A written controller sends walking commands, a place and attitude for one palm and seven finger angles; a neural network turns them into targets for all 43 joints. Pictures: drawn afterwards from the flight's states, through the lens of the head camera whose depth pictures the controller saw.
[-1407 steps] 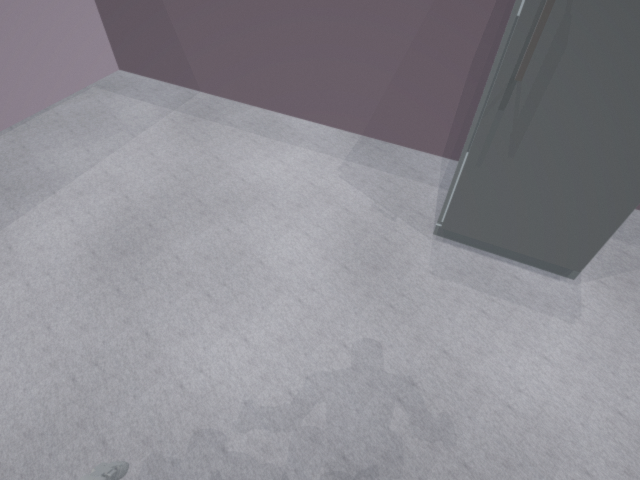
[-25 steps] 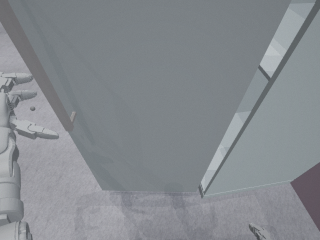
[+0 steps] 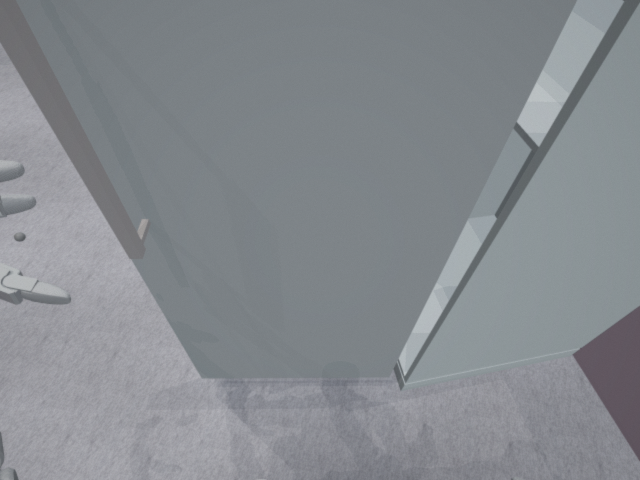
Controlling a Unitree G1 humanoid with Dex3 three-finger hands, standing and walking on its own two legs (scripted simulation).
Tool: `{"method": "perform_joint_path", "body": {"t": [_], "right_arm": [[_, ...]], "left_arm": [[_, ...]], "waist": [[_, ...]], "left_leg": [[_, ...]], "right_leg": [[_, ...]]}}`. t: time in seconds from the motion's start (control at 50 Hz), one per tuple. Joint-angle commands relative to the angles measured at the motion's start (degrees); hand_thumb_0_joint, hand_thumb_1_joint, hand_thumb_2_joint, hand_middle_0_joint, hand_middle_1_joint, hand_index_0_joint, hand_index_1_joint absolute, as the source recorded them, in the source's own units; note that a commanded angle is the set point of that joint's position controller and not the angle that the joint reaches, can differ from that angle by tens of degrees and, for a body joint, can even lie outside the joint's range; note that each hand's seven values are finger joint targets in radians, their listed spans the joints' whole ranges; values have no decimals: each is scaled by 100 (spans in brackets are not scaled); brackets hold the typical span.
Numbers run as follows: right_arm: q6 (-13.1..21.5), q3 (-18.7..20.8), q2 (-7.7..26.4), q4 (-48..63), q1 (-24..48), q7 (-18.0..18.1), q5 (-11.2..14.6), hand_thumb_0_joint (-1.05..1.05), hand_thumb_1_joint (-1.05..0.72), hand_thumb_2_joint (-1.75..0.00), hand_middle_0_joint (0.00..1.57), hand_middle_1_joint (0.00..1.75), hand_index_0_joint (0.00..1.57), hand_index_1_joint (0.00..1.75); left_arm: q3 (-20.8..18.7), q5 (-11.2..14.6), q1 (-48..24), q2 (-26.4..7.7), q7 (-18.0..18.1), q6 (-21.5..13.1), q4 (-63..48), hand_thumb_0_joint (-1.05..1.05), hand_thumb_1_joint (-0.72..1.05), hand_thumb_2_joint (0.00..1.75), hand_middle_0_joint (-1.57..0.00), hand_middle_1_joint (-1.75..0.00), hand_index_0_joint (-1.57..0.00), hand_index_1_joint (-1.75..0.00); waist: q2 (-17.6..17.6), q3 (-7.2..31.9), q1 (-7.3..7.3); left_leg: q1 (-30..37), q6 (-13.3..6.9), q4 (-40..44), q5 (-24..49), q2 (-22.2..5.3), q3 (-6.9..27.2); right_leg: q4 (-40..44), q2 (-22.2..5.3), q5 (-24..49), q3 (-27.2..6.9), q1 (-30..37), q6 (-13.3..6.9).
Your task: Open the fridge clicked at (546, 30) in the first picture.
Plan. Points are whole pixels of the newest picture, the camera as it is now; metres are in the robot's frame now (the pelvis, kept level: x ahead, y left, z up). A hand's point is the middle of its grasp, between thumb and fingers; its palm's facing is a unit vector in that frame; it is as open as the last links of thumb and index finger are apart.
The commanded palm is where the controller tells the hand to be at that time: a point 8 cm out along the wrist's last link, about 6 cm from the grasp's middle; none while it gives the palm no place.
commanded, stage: slip the hand off the handle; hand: left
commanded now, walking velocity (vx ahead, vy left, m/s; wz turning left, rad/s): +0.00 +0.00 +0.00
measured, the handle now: (88, 141) +0.42 +0.29 +0.20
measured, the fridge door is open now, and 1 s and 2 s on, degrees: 79 79 79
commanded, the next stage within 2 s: draw the hand back to the body in 0.46 s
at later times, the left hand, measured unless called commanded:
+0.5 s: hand out of the picture +0.24 +0.35 +0.13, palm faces +0.39 -0.88 -0.27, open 14.7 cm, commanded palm +0.20 +0.38 +0.14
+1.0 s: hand out of the picture +0.21 +0.32 +0.16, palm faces +0.19 -0.98 -0.02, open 14.7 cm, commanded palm +0.17 +0.35 +0.16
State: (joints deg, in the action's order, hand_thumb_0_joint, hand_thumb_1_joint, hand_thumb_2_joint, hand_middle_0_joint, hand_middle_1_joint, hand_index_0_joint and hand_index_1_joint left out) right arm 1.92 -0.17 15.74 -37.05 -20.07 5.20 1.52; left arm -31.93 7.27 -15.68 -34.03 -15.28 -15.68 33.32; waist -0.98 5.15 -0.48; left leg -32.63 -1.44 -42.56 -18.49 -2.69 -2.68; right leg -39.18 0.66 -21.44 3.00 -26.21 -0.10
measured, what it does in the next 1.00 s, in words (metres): stands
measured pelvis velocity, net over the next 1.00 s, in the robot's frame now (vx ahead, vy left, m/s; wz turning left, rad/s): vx -0.01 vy -0.01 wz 0.03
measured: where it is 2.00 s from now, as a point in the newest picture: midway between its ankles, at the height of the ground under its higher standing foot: outside the picture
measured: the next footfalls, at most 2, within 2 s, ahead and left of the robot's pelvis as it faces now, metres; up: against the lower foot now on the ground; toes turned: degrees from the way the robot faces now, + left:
none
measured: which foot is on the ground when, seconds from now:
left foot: down 0.00-1.00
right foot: down 0.00-1.00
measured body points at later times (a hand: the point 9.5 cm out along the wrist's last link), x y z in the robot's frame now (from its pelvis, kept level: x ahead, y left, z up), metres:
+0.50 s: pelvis -0.02 +0.00 +0.00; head -0.01 +0.01 +0.45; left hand +0.22 +0.39 +0.15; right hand +0.18 -0.22 -0.07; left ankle +0.03 +0.10 -0.71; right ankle -0.02 -0.12 -0.71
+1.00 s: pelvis -0.01 -0.01 +0.01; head -0.03 -0.02 +0.46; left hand +0.19 +0.37 +0.16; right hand +0.18 -0.24 -0.04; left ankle +0.03 +0.10 -0.71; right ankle -0.02 -0.12 -0.71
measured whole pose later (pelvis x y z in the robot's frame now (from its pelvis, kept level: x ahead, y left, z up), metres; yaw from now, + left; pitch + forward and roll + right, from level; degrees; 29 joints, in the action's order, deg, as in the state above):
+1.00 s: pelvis -0.01 -0.01 +0.01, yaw +2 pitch +0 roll -1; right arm 14.4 -3.0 16.0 -32.9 -15.9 6.1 4.5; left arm -33.0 25.5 6.5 -29.2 -28.6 4.5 9.4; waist -2.2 4.6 2.6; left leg -20.6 -0.5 -35.7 -15.3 -2.0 -1.5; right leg -32.9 0.5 -19.1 4.1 -14.0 -0.7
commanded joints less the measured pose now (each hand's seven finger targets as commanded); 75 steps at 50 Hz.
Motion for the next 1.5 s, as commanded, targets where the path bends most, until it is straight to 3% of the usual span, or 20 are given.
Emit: {"method": "perform_joint_path", "body": {"t": [0.0, 0.08, 0.18, 0.28, 0.44, 0.56, 0.58, 0.6, 0.72, 0.78, 0.86, 1.06, 1.08, 1.1, 1.12, 1.14, 1.18, 1.26, 1.36, 1.48], "right_arm": [[324, 284, 833, 915, 375, 84, 4, 0, -90, -90, 20, 30, 20, 30], [437, 241, 761, 964, 544, 105, -26, 0, -90, -90, 20, 30, 20, 30], [602, 180, 756, 882, 706, 214, -1, 0, -90, -90, 20, 30, 20, 30], [764, 120, 710, 880, 835, 294, 15, 0, -90, -90, 20, 30, 20, 30], [947, 83, 682, 939, 945, 262, -31, 0, -90, -90, 20, 30, 20, 30], [970, 51, 676, 839, 1007, 303, 2, 0, -90, -90, 20, 30, 20, 30], [1064, 1, 772, 830, 1086, 383, 206, 0, -90, -90, 20, 30, 20, 30], [1136, -13, 765, 873, 1129, 468, 272, 0, -90, -90, 20, 30, 20, 30], [1467, -130, 735, 1013, 1129, 503, 273, 0, -90, -90, 20, 30, 20, 30], [1526, -99, 699, 1134, 1080, 335, 253, 0, -90, -90, 20, 30, 20, 30], [1551, -35, 708, 1332, 1151, 147, 287, 0, -90, -90, 20, 30, 20, 30], [1707, -52, 677, 1245, 1202, 305, 295, 0, -90, -90, 20, 30, 20, 30], [1651, -63, 702, 1018, 1314, 198, -1, 0, -90, -90, 20, 30, 20, 30], [1675, -75, 640, 999, 1371, 187, -19, 0, -90, -90, 20, 30, 20, 30], [1677, -83, 642, 998, 1387, 194, -8, 0, -90, -90, 20, 30, 20, 30], [1641, -43, 643, 923, 1432, 200, -9, 0, -90, -90, 20, 30, 20, 30], [1562, -49, 572, 874, 1445, 187, -39, 0, -90, -90, 20, 30, 20, 30], [1473, -11, 537, 769, 1466, 160, -88, 0, -90, -90, 20, 30, 20, 30], [1294, 13, 493, 693, 1547, 162, -102, 0, -90, -90, 20, 30, 20, 30], [1120, 14, 444, 719, 1647, 122, -121, 0, -90, -90, 20, 30, 20, 30]], "left_arm": [[-647, 232, -920, -1873, 249, -294, -1803, 0, -55, 20, -25, -115, -25, -115], [-496, 160, -683, -1642, 438, -280, -2458, 0, -55, 20, -25, -115, -25, -115], [-183, 205, -683, -1297, 486, -146, -2573, 0, -55, 20, -25, -115, -25, -115], [8, 223, -554, -1107, 387, 26, -2676, 0, -55, 20, -25, -115, -25, -115], [-139, 298, 190, -1090, 412, 6, -3222, 0, -55, 20, -25, -115, -25, -115], [-373, 376, -82, -1295, 352, 86, -3049, 0, -55, 20, -25, -115, -25, -115], [-76, 1439, -19, -661, -415, 478, -2502, 0, -55, 20, -25, -115, -25, -115], [-320, 1619, -281, -1096, -823, 638, -2740, 0, -55, 20, -25, -115, -25, -115], [-332, 1811, -122, -1502, -1834, 1294, -2940, 0, -55, 20, -25, -115, -25, -115], [-640, 1774, 645, -1495, -1581, 1496, -2834, 0, -55, 20, -25, -115, -25, -115], [-920, 1955, 1431, -1286, -1364, 1669, -3101, 0, -55, 20, -25, -115, -25, -115], [-410, 1820, 755, -1000, -1108, 1454, -4531, 0, -37, 29, -24, -104, -24, -104], [-495, 736, 363, -1679, 177, 1204, -4657, 0, -33, 31, -24, -102, -24, -102], [-33, 644, 918, -800, 737, 1178, -4485, 0, -30, 32, -24, -100, -24, -100], [94, 596, 1334, -485, 1035, 1221, -4427, 0, -26, 34, -24, -98, -24, -98], [73, 425, 1494, -491, 1283, 1163, -4704, 0, -22, 36, -24, -96, -24, -96], [171, 255, 1798, -369, 1648, 1027, -5276, 0, -15, 39, -24, -92, -24, -92], [231, 10, 2256, -216, 2071, 886, -5656, 0, -1, 46, -23, -83, -23, -83], [383, -155, 2488, 3, 2235, 894, -5584, 0, 17, 55, -22, -73, -22, -73], [545, -249, 2621, 143, 2238, 895, -5870, 0, 39, 65, -22, -60, -22, -60]], "waist": [[-577, 1423, 296], [-901, 1262, 279], [-685, 810, 115], [-717, 844, 185], [-744, 1039, 356], [-643, 701, 287], [-669, 994, 62], [-564, 1053, 192], [-751, 742, 276], [-402, 335, 402], [-264, 520, 540], [-679, 440, 298], [-748, -172, 399], [-642, -378, 293], [-504, -484, 315], [-333, -355, 389], [-819, 3, 409], [-507, 266, 409], [-145, -122, 397], [-352, -201, 456]], "left_leg": [[1522, -100, 553, 1608, 239, 339], [1630, -67, 654, 1395, 219, 424], [1529, -39, 854, 485, 186, 597], [1629, -14, 975, 213, 204, 675], [1720, 6, 916, 599, 240, 647], [1492, -11, 865, 602, 282, 544], [1832, 22, 1003, 557, 234, 563], [1863, -19, 981, 622, 254, 550], [2087, -75, 1114, 1218, 285, 636], [1814, -49, 1183, 1212, 263, 614], [1803, -30, 1175, 1279, 274, 518], [2172, -78, 1244, 765, 257, 515], [1878, -25, 1409, 514, 383, 519], [1920, 10, 1561, 267, 329, 562], [1876, 32, 1668, 0, 292, 636], [1968, 2, 1728, 29, 265, 625], [2248, -4, 1853, 22, 262, 560], [2435, -36, 2010, 347, 202, 483], [2539, -57, 2161, 643, 177, 417], [2788, -53, 2234, 1102, 192, 365]], "right_leg": [[410, 222, 1374, -11, 58, -75], [422, 222, 1027, 17, -64, -106], [553, 207, 453, 33, -303, -98], [616, 164, 360, 28, -222, -118], [625, 173, 617, 44, 123, -151], [699, 134, 626, 4, 65, -111], [913, 65, 815, -75, 558, -145], [998, 68, 942, -109, 746, -114], [1100, 74, 1528, -136, 841, -100], [1135, 51, 1487, -122, 818, -98], [1112, 9, 1590, -131, 1009, -62], [1372, 24, 909, -311, 806, -7], [1892, -26, 507, -429, 580, -55], [1895, -120, 291, -286, 587, -67], [1825, -129, 168, -231, 602, -65], [1884, -120, 202, -221, 769, -81], [1799, -172, 290, -221, 1005, -85], [1806, -153, 602, -200, 1393, -67], [1927, -118, 791, -158, 1444, -41], [1981, -114, 1148, -150, 1615, -50]]}}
